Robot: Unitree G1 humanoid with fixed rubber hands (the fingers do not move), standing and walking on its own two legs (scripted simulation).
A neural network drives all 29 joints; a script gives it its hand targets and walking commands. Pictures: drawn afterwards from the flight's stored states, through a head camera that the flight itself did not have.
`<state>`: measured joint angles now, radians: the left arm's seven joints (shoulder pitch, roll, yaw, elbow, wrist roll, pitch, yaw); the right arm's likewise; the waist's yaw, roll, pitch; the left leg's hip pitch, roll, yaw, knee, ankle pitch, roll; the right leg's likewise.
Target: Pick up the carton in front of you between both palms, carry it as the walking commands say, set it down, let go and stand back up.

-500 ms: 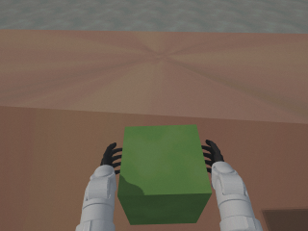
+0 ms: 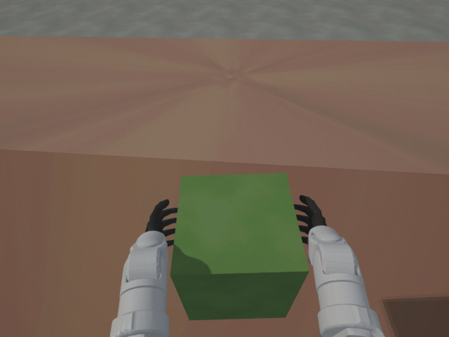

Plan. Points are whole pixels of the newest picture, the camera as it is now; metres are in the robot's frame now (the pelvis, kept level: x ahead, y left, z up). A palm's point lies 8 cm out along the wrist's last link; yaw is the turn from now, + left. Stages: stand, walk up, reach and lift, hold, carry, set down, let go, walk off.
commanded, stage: reach and lift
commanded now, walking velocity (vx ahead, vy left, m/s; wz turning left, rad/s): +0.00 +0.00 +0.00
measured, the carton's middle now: (235, 249) +0.31 +0.00 -0.05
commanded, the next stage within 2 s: hold in 0.46 s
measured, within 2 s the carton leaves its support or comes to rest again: neither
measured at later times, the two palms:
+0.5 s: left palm (154, 235) +0.30 +0.15 +0.04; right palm (317, 230) +0.30 -0.15 +0.04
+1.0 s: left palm (152, 234) +0.29 +0.15 +0.05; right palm (320, 229) +0.29 -0.15 +0.05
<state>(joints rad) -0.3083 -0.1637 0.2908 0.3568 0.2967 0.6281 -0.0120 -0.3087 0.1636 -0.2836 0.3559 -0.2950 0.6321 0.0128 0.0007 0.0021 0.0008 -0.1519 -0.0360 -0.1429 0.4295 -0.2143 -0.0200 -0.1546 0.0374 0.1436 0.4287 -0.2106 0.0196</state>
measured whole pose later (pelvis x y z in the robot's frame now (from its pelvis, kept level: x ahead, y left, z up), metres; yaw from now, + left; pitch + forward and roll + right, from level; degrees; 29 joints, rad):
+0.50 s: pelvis +0.01 +0.00 +0.00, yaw +0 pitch -5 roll +0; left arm -0.24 -0.15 0.22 0.26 0.27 0.70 0.00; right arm -0.24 0.15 -0.21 0.26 -0.27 0.70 0.00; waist 0.00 0.00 0.00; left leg -0.07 -0.03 -0.14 0.36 -0.20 -0.02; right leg -0.08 0.03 0.14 0.36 -0.20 0.02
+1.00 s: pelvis +0.00 +0.00 +0.00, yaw +0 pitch -7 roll +0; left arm -0.30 -0.16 0.26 0.25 0.29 0.75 -0.01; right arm -0.30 0.16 -0.25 0.25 -0.29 0.76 0.01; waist 0.00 0.00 0.02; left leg -0.06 -0.03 -0.14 0.37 -0.19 -0.02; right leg -0.06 0.03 0.14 0.37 -0.19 0.02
